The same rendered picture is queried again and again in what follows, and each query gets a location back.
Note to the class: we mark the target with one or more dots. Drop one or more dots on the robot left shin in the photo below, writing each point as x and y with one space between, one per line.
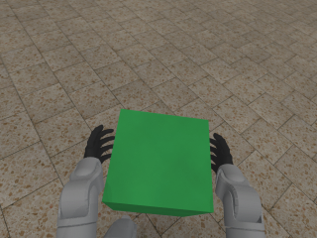
125 217

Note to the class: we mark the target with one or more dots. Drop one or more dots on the robot right hand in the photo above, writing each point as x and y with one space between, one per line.
222 152

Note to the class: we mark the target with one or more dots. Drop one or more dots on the carton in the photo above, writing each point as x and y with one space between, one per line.
160 164

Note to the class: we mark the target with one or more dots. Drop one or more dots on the left robot thigh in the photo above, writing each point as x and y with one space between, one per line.
122 228

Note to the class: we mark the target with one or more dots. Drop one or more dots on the robot left forearm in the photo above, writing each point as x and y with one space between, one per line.
77 213

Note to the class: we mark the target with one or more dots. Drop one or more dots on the robot right forearm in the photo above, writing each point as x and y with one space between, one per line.
242 206

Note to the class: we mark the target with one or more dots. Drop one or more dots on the robot left hand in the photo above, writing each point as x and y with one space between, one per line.
94 149

